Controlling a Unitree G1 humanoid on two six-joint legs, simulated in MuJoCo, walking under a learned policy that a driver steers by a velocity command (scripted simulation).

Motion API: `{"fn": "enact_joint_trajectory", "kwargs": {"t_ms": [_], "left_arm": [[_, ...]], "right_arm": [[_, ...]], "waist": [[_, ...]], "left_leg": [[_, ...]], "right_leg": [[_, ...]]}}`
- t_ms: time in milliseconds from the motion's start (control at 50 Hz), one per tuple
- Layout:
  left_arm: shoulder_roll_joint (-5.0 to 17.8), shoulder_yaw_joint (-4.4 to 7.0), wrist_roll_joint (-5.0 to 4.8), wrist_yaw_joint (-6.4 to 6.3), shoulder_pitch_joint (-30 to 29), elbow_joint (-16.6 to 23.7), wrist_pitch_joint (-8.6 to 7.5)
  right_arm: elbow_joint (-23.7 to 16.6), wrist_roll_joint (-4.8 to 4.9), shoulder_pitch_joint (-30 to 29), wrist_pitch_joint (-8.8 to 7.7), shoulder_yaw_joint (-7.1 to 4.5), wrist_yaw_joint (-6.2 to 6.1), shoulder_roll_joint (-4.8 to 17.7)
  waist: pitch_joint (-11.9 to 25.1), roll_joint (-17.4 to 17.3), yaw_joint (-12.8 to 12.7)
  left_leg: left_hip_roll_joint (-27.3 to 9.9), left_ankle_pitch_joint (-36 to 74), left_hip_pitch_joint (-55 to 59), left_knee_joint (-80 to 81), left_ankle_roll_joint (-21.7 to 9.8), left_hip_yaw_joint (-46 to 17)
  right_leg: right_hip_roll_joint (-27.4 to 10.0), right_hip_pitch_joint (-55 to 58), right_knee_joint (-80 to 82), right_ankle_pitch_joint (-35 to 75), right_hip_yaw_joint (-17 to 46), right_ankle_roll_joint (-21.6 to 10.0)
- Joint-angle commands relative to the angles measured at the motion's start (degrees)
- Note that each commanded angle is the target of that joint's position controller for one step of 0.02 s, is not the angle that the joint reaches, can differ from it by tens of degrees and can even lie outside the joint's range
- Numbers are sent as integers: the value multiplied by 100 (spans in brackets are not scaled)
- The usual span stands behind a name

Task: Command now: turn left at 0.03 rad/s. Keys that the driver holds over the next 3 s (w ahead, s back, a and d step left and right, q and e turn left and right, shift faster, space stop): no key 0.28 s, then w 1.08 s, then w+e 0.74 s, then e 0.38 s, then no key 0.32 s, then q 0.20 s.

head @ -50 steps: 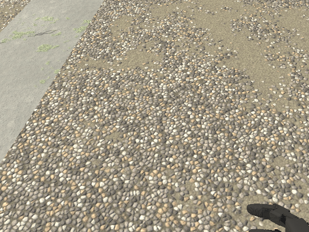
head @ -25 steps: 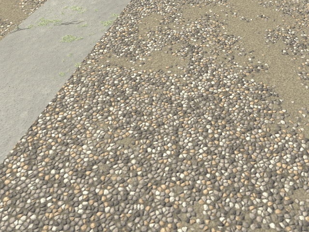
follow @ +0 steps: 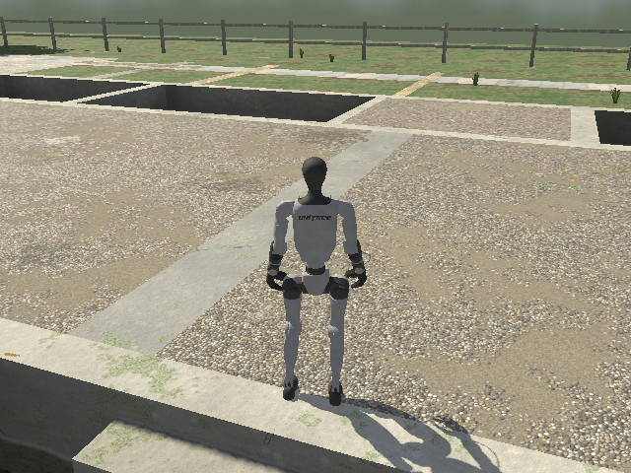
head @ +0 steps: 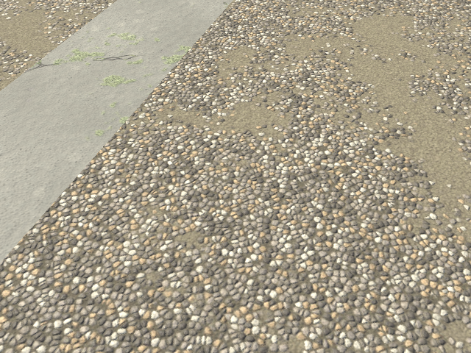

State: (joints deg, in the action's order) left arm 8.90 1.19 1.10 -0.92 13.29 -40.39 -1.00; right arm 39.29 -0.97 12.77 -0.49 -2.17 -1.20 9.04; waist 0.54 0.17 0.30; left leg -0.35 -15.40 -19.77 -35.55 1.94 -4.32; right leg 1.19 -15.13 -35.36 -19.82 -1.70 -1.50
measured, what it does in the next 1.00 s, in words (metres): walks ahead: left foot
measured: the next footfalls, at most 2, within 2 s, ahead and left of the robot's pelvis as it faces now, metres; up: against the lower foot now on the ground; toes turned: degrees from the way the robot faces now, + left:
left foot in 0.58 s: +0.12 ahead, +0.14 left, +0.00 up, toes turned +1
right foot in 1.04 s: +0.48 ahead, -0.11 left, +0.00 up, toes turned -3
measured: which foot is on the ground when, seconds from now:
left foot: down 0.00-0.34, up 0.36-0.56, down 0.58-1.00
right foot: down 0.00-0.58, up 0.60-1.00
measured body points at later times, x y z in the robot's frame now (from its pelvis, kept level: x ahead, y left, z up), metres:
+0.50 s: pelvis +0.04 +0.01 +0.01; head +0.04 +0.02 +0.46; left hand +0.09 +0.26 -0.13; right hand +0.15 -0.24 -0.10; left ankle +0.05 +0.13 -0.70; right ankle -0.01 -0.10 -0.73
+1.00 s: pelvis +0.26 +0.01 +0.00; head +0.29 +0.02 +0.45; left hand +0.52 +0.20 -0.07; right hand +0.21 -0.25 -0.13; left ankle +0.08 +0.14 -0.73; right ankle +0.43 -0.12 -0.70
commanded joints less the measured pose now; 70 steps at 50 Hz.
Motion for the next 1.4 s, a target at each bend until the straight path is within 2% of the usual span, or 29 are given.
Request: {"fn": "enact_joint_trajectory", "kwargs": {"t_ms": [20, 280, 320, 360, 380, 420, 460, 500, 560, 580, 600, 620, 640, 680, 720, 840, 900, 960, 1000, 1040, 1060, 1080, 1100, 1120, 1140, 1180, 1240, 1300, 1400], "left_arm": [[413, 120, -8, -1, -31, 361, -78], [401, 142, -24, -31, 177, 133, -79], [489, 178, -45, -48, 403, 7, -42], [994, 324, -131, -87, 678, -49, -9], [1183, 374, -156, -103, 698, -60, -37], [1273, 401, -143, -122, 774, -143, -150], [1190, 379, -173, -90, 680, -168, -241], [1210, 371, -257, -33, 341, -132, -261], [1101, 310, -291, 63, 200, -171, -247], [751, 199, -226, 97, -29, -70, -297], [440, 115, -213, 100, 93, 176, -415], [887, 214, -318, 101, -101, 238, -493], [1034, 251, -414, 131, -261, 290, -532], [1003, 250, -253, 151, -286, 211, -537], [935, 259, -214, 227, -154, 121, -478], [551, 75, -170, 272, -1230, 404, -437], [630, 63, -247, 346, -1792, 596, -493], [781, 95, -268, 440, -1947, 729, -537], [1019, 192, -236, 428, -1554, 678, -548], [1479, 423, -207, 323, 120, 232, -473], [2015, 539, -124, 223, 1207, 30, -413], [2142, 526, -81, 299, 1286, -46, -437], [1572, 418, -124, 269, 1059, 10, -415], [1363, 354, -170, 224, 639, 23, -397], [1293, 310, -152, 228, 231, 54, -406], [1081, 264, -14, 273, -154, 41, -484], [1091, 273, -86, 294, -91, -162, -606], [1281, 314, -99, 212, 198, -340, -581], [1441, 317, -214, 144, 758, -559, -454]], "right_arm": [[-370, 9, -141, -95, -122, -46, 471], [10, 26, 43, -76, -137, -135, 436], [182, 43, 226, -56, -144, -142, 401], [127, 136, 11, -120, -197, -157, 554], [30, 207, -234, -195, -194, -143, 609], [-62, 268, -539, -333, -195, -73, 629], [-31, 274, -523, -432, -168, 41, 589], [74, 261, -398, -501, -142, 116, 532], [645, 209, 995, -465, -297, 140, 742], [722, 181, 1739, -472, -407, 90, 1134], [607, 135, 2131, -495, -509, 83, 1820], [555, 111, 1981, -561, -405, 105, 1441], [450, 123, 1546, -603, -315, 116, 1225], [296, 107, 912, -599, -202, 181, 1035], [303, 66, 862, -566, -119, 224, 843], [451, 112, 1308, -485, -136, 97, 1111], [577, 184, 1582, -454, -165, 52, 1271], [666, 219, 1515, -398, -219, 34, 1389], [655, 197, 1352, -345, -271, 25, 1520], [614, 157, 1209, -280, -248, 8, 1471], [435, 10, 1293, -309, -131, -4, 1158], [476, 110, 2270, -429, 80, 77, 380], [541, 247, 1744, -544, -86, 106, 1081], [306, 332, 978, -594, -154, 122, 1333], [207, 268, 624, -617, -135, 73, 1285], [213, 158, 735, -512, -168, 49, 1154], [211, 155, 788, -338, -145, 26, 958], [-20, 69, 96, -333, -114, 17, 941], [-292, 113, -1011, -448, -36, 127, 802]], "waist": [[136, -116, -17], [34, -38, 6], [43, 150, -40], [-423, 728, -223], [-730, 889, -295], [-949, 849, -377], [-835, 670, -322], [-622, 562, -157], [9, 300, 485], [241, -461, 806], [518, -1842, 698], [341, -1247, 704], [-163, -842, 499], [-391, -416, 196], [-383, -502, 16], [-449, -429, 319], [-575, -476, 464], [-620, -533, 334], [-269, -687, 38], [753, -702, -798], [1740, 296, -1028], [2632, 2046, -465], [2148, 1328, -678], [1186, 831, -639], [731, 135, -406], [405, 256, 41], [166, 333, 221], [-89, 171, 81], [-260, 129, -350]], "left_leg": [[-179, 681, 350, 453, -213, -254], [-168, 819, 466, 460, -146, -211], [87, -292, 358, 252, -147, 91], [280, -1012, -665, -590, -145, 517], [111, -915, -1121, -910, -211, 507], [-209, -1203, -1749, -1612, -379, 258], [-403, -1407, -1879, -1437, -528, 232], [-264, -976, -824, -463, -542, 515], [251, 263, 1787, 527, -456, 862], [-696, -468, 2578, 1211, -782, -532], [-2066, -1125, 3326, 2028, -1731, -3213], [-2309, -2229, 3041, 2477, -2158, -4064], [-2206, -2503, 2720, 2473, -2018, -3525], [-1681, -1294, 2000, 2570, -1613, -2271], [-1284, -283, 1533, 2694, -1375, -1352], [-938, 1631, 1271, 2771, -1267, -123], [-1117, 1505, 1576, 2779, -1254, -143], [-1371, 1963, 2085, 2523, -1160, -133], [-1360, 3579, 2341, 1902, -1026, -31], [-989, 4777, 1700, -60, -758, 318], [-551, 2509, 275, -2108, -555, 544], [467, -1640, -1641, -3934, -267, -74], [151, -1462, -2309, -4539, -330, -511], [-134, -904, -2600, -4531, -370, -236], [-438, -336, -2360, -4241, -380, -82], [-769, 157, -1713, -3774, -392, -130], [-855, 324, -1669, -3325, -287, -47], [-923, 1026, -2206, -2472, -135, 7], [-633, 2154, -1988, -546, -147, 264]], "right_leg": [[-352, -287, 760, 617, 462, -166], [-352, -268, 912, 752, 507, -204], [-351, -238, 1201, -721, 633, -347], [-1124, -84, 1969, -2579, 1825, -906], [-1643, -62, 2307, -2913, 2551, -1219], [-2066, 153, 2499, -2438, 3109, -1502], [-1987, 543, 2422, -1695, 2746, -1422], [-1550, 180, 2271, -781, 1903, -1165], [-889, -874, 1115, 67, 937, -816], [-400, -1573, -636, 301, 324, -441], [208, -3017, -2476, -817, 55, -82], [-41, -3661, -3514, -1132, 650, -120], [-365, -4085, -3838, -580, 715, -236], [-684, -3777, -3478, 459, 647, -214], [-788, -3288, -3105, 1031, 499, -85], [-619, -2772, -968, 2171, 55, 139], [-488, -2540, -183, 2336, -3, 108], [-430, -2380, 267, 2052, 75, -108], [-180, -1659, 402, 1684, -97, -321], [-49, 695, 401, 1696, -156, -691], [-1369, 2643, 205, 1813, 1387, -1034], [-2449, 4116, 1325, 177, 4345, -1935], [-2242, 3717, 1834, -512, 4495, -1668], [-2060, 2787, 1865, -220, 3452, -1413], [-1863, 1820, 1999, 442, 2805, -1302], [-1457, 648, 2323, 1177, 1996, -1256], [-1311, 116, 2682, 1607, 1396, -1382], [-1290, 200, 2801, 2120, 1076, -1391], [-1098, 571, 2731, 2194, 719, -1109]]}}
Over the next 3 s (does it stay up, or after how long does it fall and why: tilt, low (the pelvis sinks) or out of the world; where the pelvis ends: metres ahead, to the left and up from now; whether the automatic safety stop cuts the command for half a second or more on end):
stays up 1.05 -0.16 0.01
